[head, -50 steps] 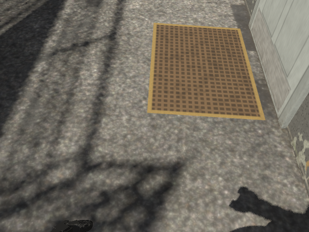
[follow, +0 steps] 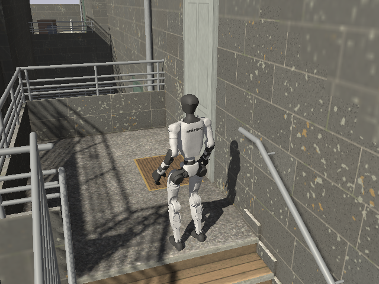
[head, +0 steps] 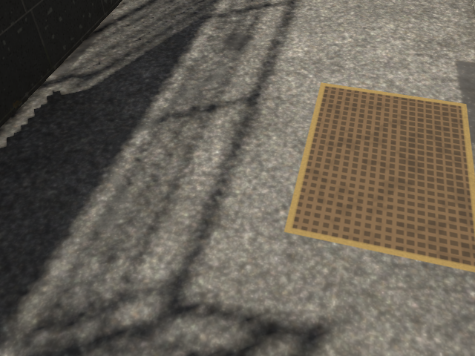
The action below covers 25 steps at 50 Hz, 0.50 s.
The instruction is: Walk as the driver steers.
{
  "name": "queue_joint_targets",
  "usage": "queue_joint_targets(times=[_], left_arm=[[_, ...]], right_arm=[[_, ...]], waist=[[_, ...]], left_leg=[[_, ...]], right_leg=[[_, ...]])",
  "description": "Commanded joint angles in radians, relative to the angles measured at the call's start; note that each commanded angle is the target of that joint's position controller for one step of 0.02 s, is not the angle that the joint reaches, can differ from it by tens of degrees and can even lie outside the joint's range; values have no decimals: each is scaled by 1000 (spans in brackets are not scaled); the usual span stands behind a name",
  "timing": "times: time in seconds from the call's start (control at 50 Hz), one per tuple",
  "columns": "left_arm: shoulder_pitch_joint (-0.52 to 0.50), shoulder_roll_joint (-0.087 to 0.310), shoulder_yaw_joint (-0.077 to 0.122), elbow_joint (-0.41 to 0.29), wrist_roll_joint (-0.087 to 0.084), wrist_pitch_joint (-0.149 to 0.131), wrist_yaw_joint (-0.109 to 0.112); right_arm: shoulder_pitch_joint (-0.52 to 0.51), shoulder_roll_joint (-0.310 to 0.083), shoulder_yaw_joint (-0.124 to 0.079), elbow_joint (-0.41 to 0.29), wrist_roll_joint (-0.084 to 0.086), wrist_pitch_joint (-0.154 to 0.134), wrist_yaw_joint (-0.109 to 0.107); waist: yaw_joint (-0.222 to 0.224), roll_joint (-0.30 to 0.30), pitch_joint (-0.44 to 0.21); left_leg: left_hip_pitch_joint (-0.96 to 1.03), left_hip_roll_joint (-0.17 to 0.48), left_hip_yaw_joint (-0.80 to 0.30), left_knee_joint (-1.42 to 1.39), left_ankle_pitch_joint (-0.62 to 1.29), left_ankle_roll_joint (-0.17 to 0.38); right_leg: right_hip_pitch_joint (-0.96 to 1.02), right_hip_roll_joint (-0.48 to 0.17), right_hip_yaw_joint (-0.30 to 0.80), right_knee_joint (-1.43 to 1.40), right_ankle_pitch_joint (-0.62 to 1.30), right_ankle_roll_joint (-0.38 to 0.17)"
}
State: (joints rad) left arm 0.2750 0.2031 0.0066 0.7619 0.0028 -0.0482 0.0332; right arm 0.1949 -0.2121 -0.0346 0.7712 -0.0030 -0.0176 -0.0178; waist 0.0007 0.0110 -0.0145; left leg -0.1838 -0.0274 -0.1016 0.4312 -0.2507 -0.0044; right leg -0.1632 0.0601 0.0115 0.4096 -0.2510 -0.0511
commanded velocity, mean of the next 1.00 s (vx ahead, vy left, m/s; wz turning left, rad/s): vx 0.05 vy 0.00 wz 0.01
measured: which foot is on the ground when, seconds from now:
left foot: down 0.00-1.00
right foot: down 0.00-1.00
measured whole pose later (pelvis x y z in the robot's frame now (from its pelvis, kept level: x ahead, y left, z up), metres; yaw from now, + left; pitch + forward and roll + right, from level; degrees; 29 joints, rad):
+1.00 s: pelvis +0.03 +0.03 +0.00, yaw +0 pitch +0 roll -1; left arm 0.39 0.24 0.01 0.99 -0.01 -0.02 0.02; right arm 0.34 -0.24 -0.02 0.94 -0.02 -0.05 0.00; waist 0.01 -0.01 -0.05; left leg -0.21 -0.04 0.01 0.48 -0.35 0.09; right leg -0.14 0.03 0.03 0.45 -0.34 -0.06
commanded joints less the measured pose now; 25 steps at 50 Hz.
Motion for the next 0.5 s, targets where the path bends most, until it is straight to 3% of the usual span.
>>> queue_joint_targets(times=[0.02, 0.06, 0.16, 0.5], left_arm=[[4, 90, 22, -51, 0, -9, 4], [2, 103, 24, -47, -1, -5, 7], [1, 106, 19, -35, -4, 3, 11], [10, 108, -2, 51, -1, 10, 12]], right_arm=[[3, -96, -22, -42, -1, -13, -8], [2, -98, -22, -39, 6, -15, -10], [8, -105, -19, -11, 4, -13, -12], [50, -112, -8, 93, 8, -6, -15]], waist=[[-6, -11, -31], [-10, 3, -13], [2, -28, -30], [7, -13, 14]], left_leg=[[54, 74, -49, -31, 313, 49], [47, 72, -46, -36, 329, 44], [52, 68, -41, -37, 328, 46], [33, 70, -43, -75, 278, 49]], right_leg=[[-4, -107, 100, -71, 234, -8], [-6, -113, 104, -64, 252, -12], [13, -109, 101, -53, 236, -5], [-1, -115, 116, -83, 141, -12]])
Keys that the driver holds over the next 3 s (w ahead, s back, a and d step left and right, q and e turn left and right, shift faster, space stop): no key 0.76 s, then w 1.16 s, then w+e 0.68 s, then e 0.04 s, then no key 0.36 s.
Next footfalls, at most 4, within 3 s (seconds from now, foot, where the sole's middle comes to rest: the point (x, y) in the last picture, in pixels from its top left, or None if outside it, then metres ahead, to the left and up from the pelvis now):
1.46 right None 0.40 -0.07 -0.78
2.00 left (221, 298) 0.72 0.09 -0.78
2.54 right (286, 231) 0.97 -0.13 -0.78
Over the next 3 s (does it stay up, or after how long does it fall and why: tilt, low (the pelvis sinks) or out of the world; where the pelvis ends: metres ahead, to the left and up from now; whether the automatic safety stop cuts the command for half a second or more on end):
stays up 1.02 -0.10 -0.01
